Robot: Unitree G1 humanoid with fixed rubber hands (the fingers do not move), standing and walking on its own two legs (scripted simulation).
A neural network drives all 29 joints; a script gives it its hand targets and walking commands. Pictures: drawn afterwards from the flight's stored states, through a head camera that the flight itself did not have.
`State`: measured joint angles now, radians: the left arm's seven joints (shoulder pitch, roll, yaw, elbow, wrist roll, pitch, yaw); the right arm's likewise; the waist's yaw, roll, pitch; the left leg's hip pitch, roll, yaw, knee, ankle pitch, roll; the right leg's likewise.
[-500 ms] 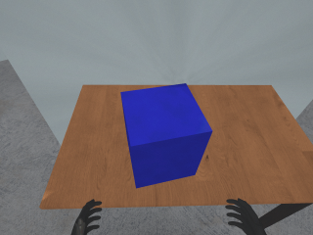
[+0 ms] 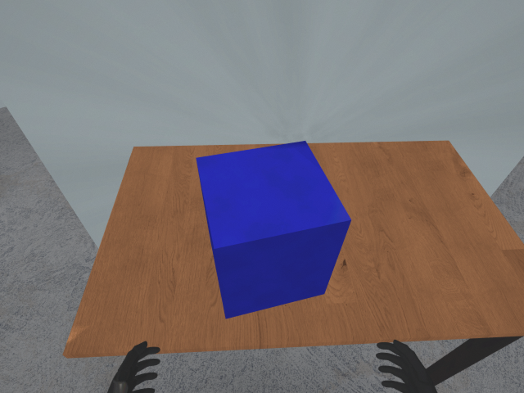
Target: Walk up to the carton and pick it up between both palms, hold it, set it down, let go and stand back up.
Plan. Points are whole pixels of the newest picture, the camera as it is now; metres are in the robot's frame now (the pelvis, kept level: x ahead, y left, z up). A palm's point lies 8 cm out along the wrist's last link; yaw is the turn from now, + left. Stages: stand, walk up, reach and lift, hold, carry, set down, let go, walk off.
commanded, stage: set down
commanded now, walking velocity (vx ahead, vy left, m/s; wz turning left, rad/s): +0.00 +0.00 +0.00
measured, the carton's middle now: (265, 231) +0.42 +0.02 -0.03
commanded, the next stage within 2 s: let go in 0.12 s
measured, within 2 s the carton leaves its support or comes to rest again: neither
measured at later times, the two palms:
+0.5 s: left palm out of the picture +0.14 +0.23 -0.08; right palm out of the picture +0.14 -0.21 -0.08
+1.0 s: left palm out of the picture +0.08 +0.30 -0.11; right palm out of the picture +0.06 -0.30 -0.10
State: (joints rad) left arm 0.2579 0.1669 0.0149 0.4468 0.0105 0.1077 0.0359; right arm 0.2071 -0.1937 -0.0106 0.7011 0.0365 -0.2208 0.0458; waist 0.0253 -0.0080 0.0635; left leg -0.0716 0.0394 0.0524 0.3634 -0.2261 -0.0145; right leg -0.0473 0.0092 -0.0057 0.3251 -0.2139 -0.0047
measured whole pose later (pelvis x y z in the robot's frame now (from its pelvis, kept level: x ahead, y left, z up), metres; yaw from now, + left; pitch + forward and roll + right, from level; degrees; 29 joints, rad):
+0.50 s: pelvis +0.00 +0.01 +0.00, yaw -1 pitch -4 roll +0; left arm 0.21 0.19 0.01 0.50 0.01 0.14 0.01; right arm 0.18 -0.17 -0.03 0.75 -0.01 -0.21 0.03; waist 0.02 -0.01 0.08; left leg -0.08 0.03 0.07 0.38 -0.23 0.00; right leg -0.06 0.00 0.01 0.35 -0.22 0.01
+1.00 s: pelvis -0.01 +0.00 -0.01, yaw +0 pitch -3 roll +0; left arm 0.21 0.35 0.03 0.91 0.03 0.00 -0.01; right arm 0.24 -0.36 -0.04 0.93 -0.02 -0.01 0.00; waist -0.01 -0.02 0.00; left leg -0.13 0.03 0.06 0.44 -0.26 0.00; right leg -0.12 0.00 0.00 0.42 -0.25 0.00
